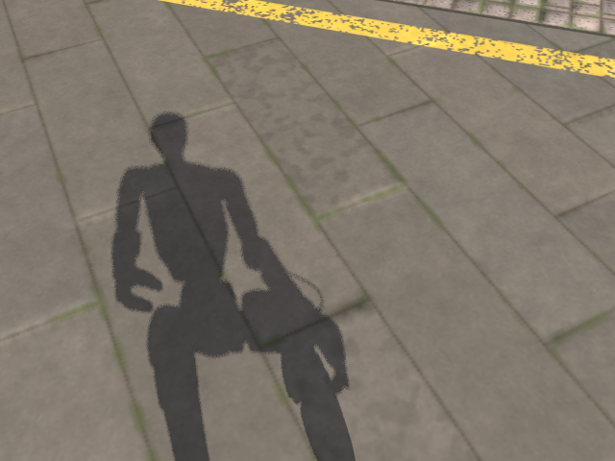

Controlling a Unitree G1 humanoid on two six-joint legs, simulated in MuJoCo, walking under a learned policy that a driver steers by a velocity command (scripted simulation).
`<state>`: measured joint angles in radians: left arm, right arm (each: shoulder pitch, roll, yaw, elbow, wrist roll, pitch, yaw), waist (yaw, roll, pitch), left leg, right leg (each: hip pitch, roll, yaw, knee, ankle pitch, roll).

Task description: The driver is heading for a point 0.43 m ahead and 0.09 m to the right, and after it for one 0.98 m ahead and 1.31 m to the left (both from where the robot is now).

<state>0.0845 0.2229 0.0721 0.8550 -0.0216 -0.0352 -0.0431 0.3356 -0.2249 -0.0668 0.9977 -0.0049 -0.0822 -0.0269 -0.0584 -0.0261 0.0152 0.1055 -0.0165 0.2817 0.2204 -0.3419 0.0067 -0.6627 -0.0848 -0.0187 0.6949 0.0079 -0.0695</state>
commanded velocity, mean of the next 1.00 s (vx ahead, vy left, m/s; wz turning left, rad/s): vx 0.27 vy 0.00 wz -0.04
